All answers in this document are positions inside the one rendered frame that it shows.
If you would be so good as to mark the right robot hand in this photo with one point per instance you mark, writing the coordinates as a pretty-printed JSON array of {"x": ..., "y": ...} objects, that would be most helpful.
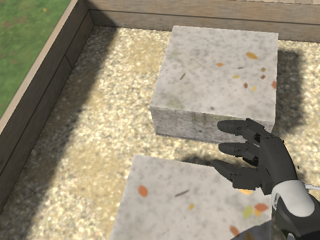
[{"x": 272, "y": 160}]

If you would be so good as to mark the robot right forearm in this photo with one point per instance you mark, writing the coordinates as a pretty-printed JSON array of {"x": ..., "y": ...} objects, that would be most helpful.
[{"x": 297, "y": 212}]

